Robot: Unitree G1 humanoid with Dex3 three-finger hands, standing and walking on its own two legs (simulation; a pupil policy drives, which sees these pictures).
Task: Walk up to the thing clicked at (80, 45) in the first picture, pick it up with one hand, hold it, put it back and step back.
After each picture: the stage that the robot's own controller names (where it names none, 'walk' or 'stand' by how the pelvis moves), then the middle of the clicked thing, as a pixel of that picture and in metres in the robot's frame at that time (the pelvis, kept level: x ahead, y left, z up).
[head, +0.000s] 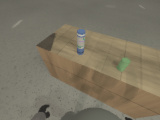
stand; (80, 43) +0.65 +0.11 +0.04
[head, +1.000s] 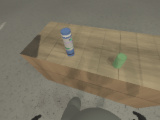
rise first; (68, 44) +0.54 +0.22 +0.05
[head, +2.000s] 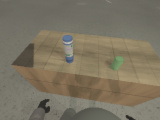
rise first; (68, 50) +0.51 +0.20 +0.05
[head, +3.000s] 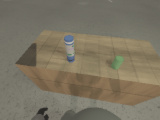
stand; (70, 50) +0.53 +0.19 +0.04
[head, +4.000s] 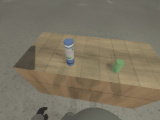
stand; (69, 53) +0.50 +0.19 +0.04
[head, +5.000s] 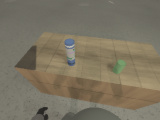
stand; (70, 53) +0.50 +0.18 +0.04
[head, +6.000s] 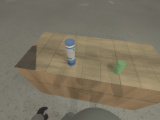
stand; (70, 54) +0.50 +0.18 +0.04
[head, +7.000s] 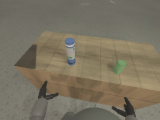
rise first; (70, 53) +0.50 +0.18 +0.04
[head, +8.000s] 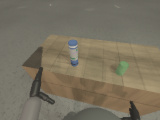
go down; (73, 54) +0.51 +0.18 +0.04
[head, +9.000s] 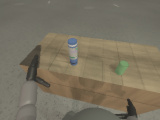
go down; (73, 53) +0.51 +0.17 +0.05
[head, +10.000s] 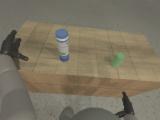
go down; (63, 48) +0.48 +0.17 +0.08
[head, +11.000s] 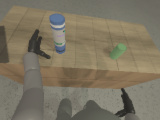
close in; (59, 37) +0.51 +0.18 +0.11
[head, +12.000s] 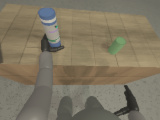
close; (52, 33) +0.52 +0.19 +0.13
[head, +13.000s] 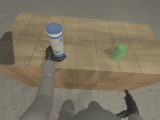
lift; (57, 45) +0.45 +0.19 +0.12
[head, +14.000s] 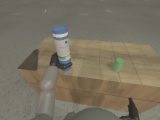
lift; (63, 51) +0.34 +0.16 +0.24
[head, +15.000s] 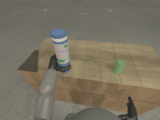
hold; (62, 54) +0.32 +0.17 +0.23
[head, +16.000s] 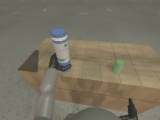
hold; (62, 53) +0.33 +0.17 +0.23
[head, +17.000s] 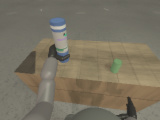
crouch; (61, 43) +0.39 +0.17 +0.26
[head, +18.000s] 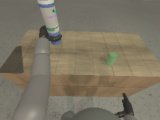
lower; (51, 23) +0.51 +0.20 +0.28
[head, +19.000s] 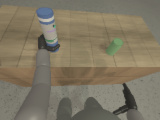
lower; (50, 34) +0.52 +0.19 +0.13
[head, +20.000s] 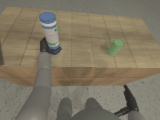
lower; (52, 37) +0.50 +0.19 +0.12
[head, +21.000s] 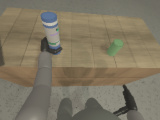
lower; (53, 37) +0.51 +0.18 +0.12
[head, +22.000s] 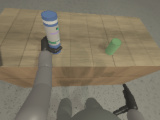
lower; (53, 36) +0.52 +0.18 +0.12
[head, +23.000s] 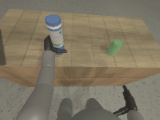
open; (57, 38) +0.50 +0.16 +0.12
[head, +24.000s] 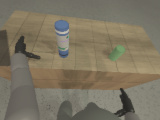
sink last; (63, 42) +0.49 +0.15 +0.10
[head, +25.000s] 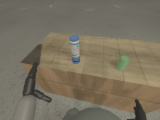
sink last; (75, 51) +0.52 +0.17 +0.09
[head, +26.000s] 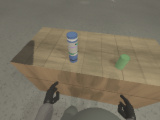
stand; (72, 49) +0.50 +0.16 +0.10
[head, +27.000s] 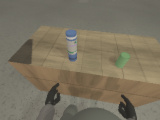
stand; (72, 47) +0.50 +0.16 +0.11
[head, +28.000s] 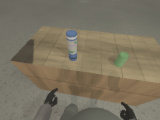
stand; (72, 47) +0.51 +0.16 +0.10
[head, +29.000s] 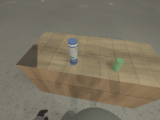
stand; (73, 53) +0.51 +0.16 +0.04
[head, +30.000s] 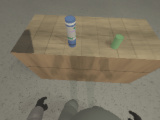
walk; (71, 33) +0.62 +0.18 +0.07
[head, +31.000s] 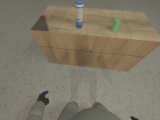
walk; (79, 16) +0.90 +0.16 +0.07
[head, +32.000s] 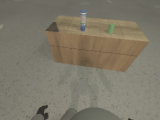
stand; (83, 21) +1.12 +0.17 +0.06
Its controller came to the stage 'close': yes
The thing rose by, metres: 0.22
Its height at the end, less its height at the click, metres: +0.00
